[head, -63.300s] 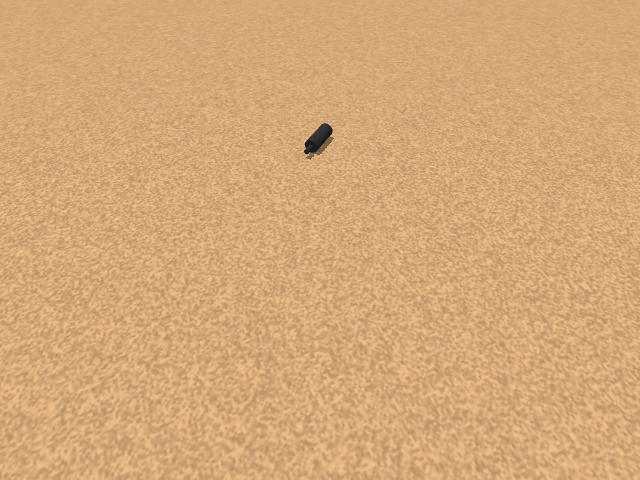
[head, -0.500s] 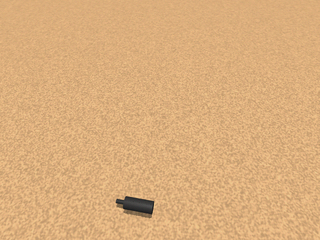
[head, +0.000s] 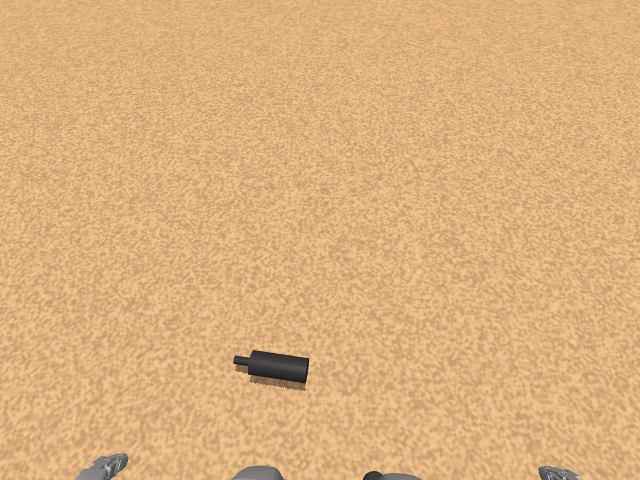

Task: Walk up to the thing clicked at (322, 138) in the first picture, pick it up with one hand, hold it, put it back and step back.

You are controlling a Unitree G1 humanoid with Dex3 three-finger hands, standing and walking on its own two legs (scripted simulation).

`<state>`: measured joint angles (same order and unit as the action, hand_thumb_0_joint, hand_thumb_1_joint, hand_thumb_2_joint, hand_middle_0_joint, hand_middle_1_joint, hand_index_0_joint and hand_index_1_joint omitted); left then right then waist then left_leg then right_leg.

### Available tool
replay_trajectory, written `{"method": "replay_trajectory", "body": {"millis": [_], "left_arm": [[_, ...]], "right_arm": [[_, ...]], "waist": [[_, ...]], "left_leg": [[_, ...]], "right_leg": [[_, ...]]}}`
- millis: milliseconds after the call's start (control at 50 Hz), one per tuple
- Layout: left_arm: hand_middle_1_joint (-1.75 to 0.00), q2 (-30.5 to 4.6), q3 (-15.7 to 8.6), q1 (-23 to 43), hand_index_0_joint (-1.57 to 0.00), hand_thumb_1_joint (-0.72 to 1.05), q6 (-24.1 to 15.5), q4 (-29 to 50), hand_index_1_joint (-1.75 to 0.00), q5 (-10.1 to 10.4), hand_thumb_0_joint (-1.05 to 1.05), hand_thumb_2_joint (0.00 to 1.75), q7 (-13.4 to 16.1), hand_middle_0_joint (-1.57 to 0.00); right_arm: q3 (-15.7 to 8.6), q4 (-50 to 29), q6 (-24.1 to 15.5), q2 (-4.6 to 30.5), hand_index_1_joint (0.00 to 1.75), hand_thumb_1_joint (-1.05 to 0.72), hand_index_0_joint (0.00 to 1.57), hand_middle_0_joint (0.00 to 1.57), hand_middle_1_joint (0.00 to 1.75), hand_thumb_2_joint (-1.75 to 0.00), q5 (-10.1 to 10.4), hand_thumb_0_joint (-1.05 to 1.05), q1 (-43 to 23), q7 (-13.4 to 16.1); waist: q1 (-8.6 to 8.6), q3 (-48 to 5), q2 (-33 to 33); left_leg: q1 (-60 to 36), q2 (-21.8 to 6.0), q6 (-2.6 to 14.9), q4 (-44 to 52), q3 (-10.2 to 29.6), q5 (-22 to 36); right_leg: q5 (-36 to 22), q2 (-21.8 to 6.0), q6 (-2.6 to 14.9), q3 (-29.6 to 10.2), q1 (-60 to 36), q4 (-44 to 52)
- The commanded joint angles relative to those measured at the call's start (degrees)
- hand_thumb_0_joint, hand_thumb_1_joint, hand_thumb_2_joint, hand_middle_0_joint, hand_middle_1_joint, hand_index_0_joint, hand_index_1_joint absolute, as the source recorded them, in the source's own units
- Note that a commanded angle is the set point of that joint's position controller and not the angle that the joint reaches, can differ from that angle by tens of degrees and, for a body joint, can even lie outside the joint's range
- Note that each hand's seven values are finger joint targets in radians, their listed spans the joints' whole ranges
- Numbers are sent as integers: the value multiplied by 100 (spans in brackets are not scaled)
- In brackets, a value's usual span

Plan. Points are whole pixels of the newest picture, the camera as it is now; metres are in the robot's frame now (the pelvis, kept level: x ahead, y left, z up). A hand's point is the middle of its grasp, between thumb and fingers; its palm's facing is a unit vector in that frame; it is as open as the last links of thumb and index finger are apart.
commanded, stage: step back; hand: left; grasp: from above
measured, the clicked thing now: (270, 365) +0.46 +0.17 -0.74
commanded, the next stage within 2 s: none
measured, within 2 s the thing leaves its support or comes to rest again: neither
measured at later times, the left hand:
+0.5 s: hand out of the picture +0.04 +0.32 -0.17, palm faces -0.10 -0.93 -0.35, open 7.4 cm
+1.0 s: hand out of the picture -0.06 +0.32 -0.16, palm faces -0.06 -0.93 -0.35, open 7.4 cm
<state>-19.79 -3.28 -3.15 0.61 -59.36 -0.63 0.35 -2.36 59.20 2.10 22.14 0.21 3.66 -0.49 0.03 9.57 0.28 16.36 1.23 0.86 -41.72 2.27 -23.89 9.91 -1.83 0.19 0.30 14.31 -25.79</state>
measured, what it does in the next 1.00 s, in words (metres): walks backwards: right foot, then left foot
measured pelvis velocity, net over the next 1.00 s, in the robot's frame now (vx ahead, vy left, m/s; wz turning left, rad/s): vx -0.21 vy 0.08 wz -0.02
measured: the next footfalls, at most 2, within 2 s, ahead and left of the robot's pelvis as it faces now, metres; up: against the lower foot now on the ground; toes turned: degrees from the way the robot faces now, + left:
right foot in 0.58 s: -0.07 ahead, -0.04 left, +0.00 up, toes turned +0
left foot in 1.00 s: -0.19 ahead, +0.19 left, +0.00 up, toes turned -4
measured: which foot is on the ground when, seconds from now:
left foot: down 0.00-0.66, up 0.68-0.98, down 1.00-1.00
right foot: down 0.00-0.16, up 0.18-0.56, down 0.58-1.00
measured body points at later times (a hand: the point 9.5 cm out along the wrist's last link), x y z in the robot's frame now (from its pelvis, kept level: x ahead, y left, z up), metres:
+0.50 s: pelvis -0.08 +0.07 -0.01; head +0.00 +0.09 +0.43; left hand +0.04 +0.37 -0.15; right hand -0.01 -0.24 -0.13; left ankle -0.06 +0.14 -0.74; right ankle -0.11 -0.05 -0.71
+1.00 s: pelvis -0.21 +0.08 -0.02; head -0.14 +0.09 +0.42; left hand -0.06 +0.37 -0.13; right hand -0.12 -0.26 -0.13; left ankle -0.23 +0.19 -0.74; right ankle -0.11 -0.04 -0.74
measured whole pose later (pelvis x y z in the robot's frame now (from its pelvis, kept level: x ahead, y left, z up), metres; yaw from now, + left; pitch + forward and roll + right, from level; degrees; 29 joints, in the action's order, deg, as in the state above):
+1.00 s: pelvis -0.21 +0.08 -0.02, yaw -1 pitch -2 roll +0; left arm -20.3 -3.1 -5.9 3.8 -42.3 -1.9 0.0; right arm -3.2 50.6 1.5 23.8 -0.4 8.2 1.4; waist 0.2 11.3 -1.4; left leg 12.1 2.4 -0.5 -36.1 2.5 -22.3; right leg 9.2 0.6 0.7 -1.2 23.0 -34.3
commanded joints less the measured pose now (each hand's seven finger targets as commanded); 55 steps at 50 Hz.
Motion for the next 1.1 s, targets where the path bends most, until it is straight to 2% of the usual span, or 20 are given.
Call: {"method": "replay_trajectory", "body": {"millis": [0,100,120,140,160,200,280,360,540,600,640,660,740,860,940,980,1000,1020,1040,1080], "left_arm": [[-30,-1562,-367,521,-20,90,-64,832,-30,-113,0,90,147,-20],[-30,-1526,-289,556,-20,90,145,1144,-30,-24,0,90,143,-20],[-30,-1292,-258,419,-20,90,202,1215,-30,42,0,90,123,-20],[-30,-1034,-210,328,-20,90,226,1246,-30,88,0,90,146,-20],[-30,-1134,-238,132,-20,90,282,1150,-30,40,0,90,202,-20],[-30,-1280,-273,212,-20,90,285,1074,-30,-18,0,90,280,-20],[-30,-1266,-281,-375,-20,90,270,1060,-30,47,0,90,209,-20],[-30,-1147,-281,-153,-20,90,181,1278,-30,-10,0,90,165,-20],[-30,-1134,-360,-773,-20,90,136,1170,-30,-101,0,90,96,-20],[-30,-1314,-440,-975,-20,90,64,1160,-30,-117,0,90,66,-20],[-30,-1772,-517,-512,-20,90,36,1463,-30,-109,0,90,35,-20],[-30,-1769,-508,-350,-20,90,10,1624,-30,-133,0,90,59,-20],[-30,-1355,-467,-110,-20,90,8,1809,-30,-106,0,90,128,-20],[-30,-1362,-469,-674,-20,90,123,1950,-30,-175,0,90,110,-20],[-30,-1461,-450,-452,-20,90,243,2086,-30,-117,0,90,54,-20],[-30,-1309,-388,-420,-20,90,309,2164,-30,-62,0,90,11,-20],[-30,-1086,-356,-433,-20,90,291,2206,-30,-47,0,90,7,-20],[-30,-1346,-508,-104,-20,90,276,2192,-30,-120,0,90,88,-20],[-30,-1448,-537,-36,-20,90,273,2173,-30,-177,0,90,121,-20],[-30,-1335,-554,-505,-20,90,288,1887,-30,-74,0,90,71,-20]], "right_arm": [[-281,-413,44,956,30,-90,20,20,30,-90,9,0,754,-2],[-323,-481,-68,966,30,-90,20,20,30,-90,-137,0,1074,72],[-396,-541,-107,1224,30,-90,20,20,30,-90,-245,0,929,96],[-484,-594,-145,1623,30,-90,20,20,30,-90,-331,0,826,115],[-505,-681,-162,1771,30,-90,20,20,30,-90,-335,0,676,133],[-548,-873,-159,1841,30,-90,20,20,30,-90,-263,0,505,174],[-397,-1026,-210,1185,30,-90,20,20,30,-90,-211,0,146,314],[-405,-993,-199,1073,30,-90,20,20,30,-90,-119,0,726,379],[-488,-1261,-166,1349,30,-90,20,20,30,-90,-107,0,286,299],[-428,-1314,-164,1225,30,-90,20,20,30,-90,-37,0,114,242],[-365,-1308,-107,961,30,-90,20,20,30,-90,-18,0,-36,233],[-375,-1276,-67,999,30,-90,20,20,30,-90,-66,0,81,232],[-292,-1072,-88,1027,30,-90,20,20,30,-90,-10,0,534,202],[-228,-1309,-158,949,30,-90,20,20,30,-90,-28,0,567,292],[-313,-1140,-190,930,30,-90,20,20,30,-90,-100,0,1070,254],[-407,-1127,-211,1142,30,-90,20,20,30,-90,-230,0,1154,243],[-543,-1196,-218,1740,30,-90,20,20,30,-90,-313,0,1011,228],[-618,-1320,-203,2124,30,-90,20,20,30,-90,-275,0,688,193],[-637,-1461,-257,2171,30,-90,20,20,30,-90,-245,0,328,231],[-426,-1538,-306,1557,30,-90,20,20,30,-90,-313,0,-113,249]], "waist": [[201,-1417,-1042],[318,-1379,-740],[197,-1240,267],[71,-1140,1260],[-4,-1192,709],[211,-1139,1052],[-181,-1330,751],[188,-1316,659],[-12,-1375,472],[-94,-1439,-397],[-154,-803,-1656],[-171,-645,-1629],[-13,-668,-620],[-280,-1485,-969],[-5,-1686,-1163],[77,-1473,-440],[95,-1333,1033],[265,-948,1211],[239,-704,1309],[-200,-661,526]], "left_leg": [[-256,30,193,-1236,231,-632],[-342,-113,-4,1723,-95,1437],[-556,-653,10,2177,755,2755],[-1139,-1511,251,2242,1990,4339],[-1187,-1672,494,1873,1830,4932],[-656,-1911,609,2137,2075,4547],[-1874,-1119,221,1529,866,5031],[-2426,-1157,222,1384,877,5197],[-1114,-1663,869,1460,1293,3173],[-152,-1084,534,921,856,2180],[214,364,-58,-867,-51,-289],[262,480,-107,-1833,320,-1189],[617,698,-152,-2540,636,-661],[903,308,-284,-785,114,-819],[-155,108,-141,1454,-210,457],[-886,-405,104,2135,534,1262],[-1204,-1724,583,2459,2273,1634],[3,-2510,1406,2593,2753,1682],[706,-2828,1762,2719,3106,1757],[326,-1829,1245,2300,1557,2671]], "right_leg": [[-2210,-1542,1339,-1054,69,250],[-1622,-968,687,-752,-280,-873],[-735,-326,407,-494,178,-1589],[1824,591,207,-455,1271,-2302],[2545,781,157,-966,1453,-2918],[2521,849,136,-1363,1284,-3667],[1437,794,90,-1214,1793,-3928],[1503,659,-107,-960,1637,-2932],[1071,267,192,-439,-27,-794],[-812,-113,599,-1147,-704,-481],[-1190,-1576,1634,-2915,225,616],[-1281,-1894,1856,-3297,608,801],[-2092,-1013,1356,-1825,238,356],[-2588,-927,1250,-1515,-1606,-118],[-1644,-739,909,-1421,-1215,-497],[-313,-359,442,-1240,75,-816],[1409,523,175,-775,1339,-1883],[2554,837,-13,-902,1218,-3148],[2557,684,-23,-1290,963,-4184],[1907,909,39,-1448,1145,-4800]]}}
